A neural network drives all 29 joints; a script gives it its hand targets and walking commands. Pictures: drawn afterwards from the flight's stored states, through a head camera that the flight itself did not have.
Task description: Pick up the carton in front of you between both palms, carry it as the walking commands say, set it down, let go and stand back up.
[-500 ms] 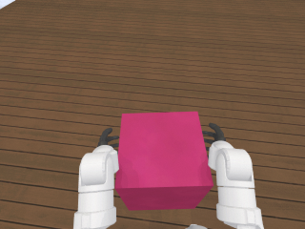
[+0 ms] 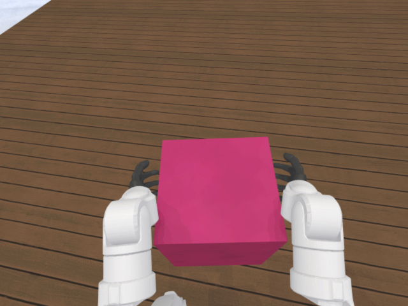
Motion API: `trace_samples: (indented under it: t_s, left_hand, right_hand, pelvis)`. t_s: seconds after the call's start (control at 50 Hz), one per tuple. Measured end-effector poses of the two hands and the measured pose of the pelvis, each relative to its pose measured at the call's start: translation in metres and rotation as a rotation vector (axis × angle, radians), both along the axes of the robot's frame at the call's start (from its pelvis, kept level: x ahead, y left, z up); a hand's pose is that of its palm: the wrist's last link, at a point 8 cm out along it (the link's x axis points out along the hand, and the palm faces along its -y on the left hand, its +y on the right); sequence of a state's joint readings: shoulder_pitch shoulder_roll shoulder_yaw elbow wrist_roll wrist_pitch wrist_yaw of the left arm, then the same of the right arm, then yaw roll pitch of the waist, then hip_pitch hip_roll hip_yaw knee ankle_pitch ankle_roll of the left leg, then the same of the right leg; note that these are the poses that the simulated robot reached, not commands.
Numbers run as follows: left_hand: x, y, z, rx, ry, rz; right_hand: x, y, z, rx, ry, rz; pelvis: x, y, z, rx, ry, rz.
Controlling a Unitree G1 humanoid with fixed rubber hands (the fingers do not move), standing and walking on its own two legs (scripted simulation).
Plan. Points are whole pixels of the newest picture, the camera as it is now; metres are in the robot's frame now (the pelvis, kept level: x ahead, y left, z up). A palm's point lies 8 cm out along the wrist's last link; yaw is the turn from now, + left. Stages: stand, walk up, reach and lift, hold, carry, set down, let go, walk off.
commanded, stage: carry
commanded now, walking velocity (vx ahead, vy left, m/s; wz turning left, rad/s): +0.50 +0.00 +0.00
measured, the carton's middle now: (216, 208) +0.32 +0.00 -0.03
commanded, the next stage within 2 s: none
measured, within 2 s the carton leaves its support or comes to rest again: neither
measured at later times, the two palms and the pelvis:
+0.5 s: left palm (152, 101) +0.58 +0.16 +0.07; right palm (263, 94) +0.58 -0.13 +0.08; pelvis +0.28 +0.02 -0.01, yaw -2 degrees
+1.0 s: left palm (156, 84) +0.66 +0.16 +0.07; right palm (259, 76) +0.66 -0.13 +0.07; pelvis +0.37 +0.02 -0.01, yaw -1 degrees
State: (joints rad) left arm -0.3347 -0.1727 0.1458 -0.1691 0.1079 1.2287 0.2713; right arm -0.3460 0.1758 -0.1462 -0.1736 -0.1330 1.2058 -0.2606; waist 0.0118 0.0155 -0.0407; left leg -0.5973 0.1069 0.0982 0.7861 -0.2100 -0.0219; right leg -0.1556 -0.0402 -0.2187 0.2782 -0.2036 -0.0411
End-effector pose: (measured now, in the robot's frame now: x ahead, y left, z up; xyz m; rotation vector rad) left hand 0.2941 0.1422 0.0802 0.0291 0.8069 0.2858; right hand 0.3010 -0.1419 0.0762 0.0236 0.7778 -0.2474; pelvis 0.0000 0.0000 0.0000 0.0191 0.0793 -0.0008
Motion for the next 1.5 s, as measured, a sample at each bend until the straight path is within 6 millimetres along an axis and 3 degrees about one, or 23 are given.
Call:
trace_samples:
  t_s: [0.1, 0.18, 0.22, 0.28, 0.36, 0.52, 0.58, 0.66, 0.8, 1.0, 1.26, 1.5]
  left_hand:
    - [0.079, 0.008, 0.008, -0.009, -0.063, -0.027]
    - [0.147, 0.021, -0.007, -0.025, -0.081, -0.05]
    - [0.173, 0.027, -0.019, -0.043, -0.049, -0.05]
    - [0.199, 0.03, -0.032, -0.059, 0.033, -0.047]
    - [0.23, 0.027, -0.035, -0.055, 0.071, -0.053]
    - [0.297, 0.014, -0.008, -0.025, -0.059, -0.031]
    - [0.32, 0.008, 0.002, -0.001, -0.065, -0.049]
    - [0.344, 0.004, 0.001, -0.005, -0.042, -0.06]
    - [0.362, 0.005, -0.007, -0.021, -0.018, -0.048]
    - [0.364, 0.016, -0.012, -0.016, -0.013, -0.025]
    - [0.339, 0.019, -0.042, 0.024, 0.001, -0.063]
    - [0.31, 0.024, -0.056, 0.009, -0.063, -0.138]
  right_hand:
    - [0.073, 0.007, 0.012, -0.015, -0.063, -0.02]
    - [0.135, 0.021, 0.004, -0.035, -0.08, -0.039]
    - [0.161, 0.027, -0.004, -0.057, -0.047, -0.036]
    - [0.186, 0.03, -0.015, -0.064, 0.034, -0.042]
    - [0.216, 0.027, -0.018, -0.055, 0.074, -0.054]
    - [0.289, 0.014, 0.0, -0.028, -0.057, -0.027]
    - [0.308, 0.008, 0.004, -0.01, -0.063, -0.04]
    - [0.329, 0.004, 0.004, -0.014, -0.041, -0.05]
    - [0.353, 0.005, 0.003, -0.028, -0.015, -0.04]
    - [0.362, 0.016, -0.002, -0.04, -0.011, 0.0]
    - [0.336, 0.019, -0.035, -0.072, 0.002, 0.033]
    - [0.307, 0.016, -0.048, -0.067, -0.062, 0.098]
  pelvis:
    - [0.076, 0.013, -0.007, -0.01, -0.004, -0.004]
    - [0.144, 0.03, -0.027, -0.017, -0.024, -0.026]
    - [0.167, 0.035, -0.027, -0.002, -0.021, -0.035]
    - [0.192, 0.039, -0.017, -0.02, -0.013, -0.05]
    - [0.222, 0.04, -0.006, -0.036, -0.005, -0.052]
    - [0.289, 0.022, -0.013, -0.008, -0.028, -0.035]
    - [0.315, 0.019, -0.013, -0.028, -0.026, -0.024]
    - [0.341, 0.016, -0.013, -0.03, -0.014, -0.017]
    - [0.363, 0.012, -0.014, -0.028, -0.006, -0.012]
    - [0.369, 0.016, -0.014, -0.03, -0.006, -0.007]
    - [0.351, 0.02, -0.02, -0.027, -0.029, -0.001]
    - [0.327, 0.023, -0.018, -0.023, -0.054, 0.0]
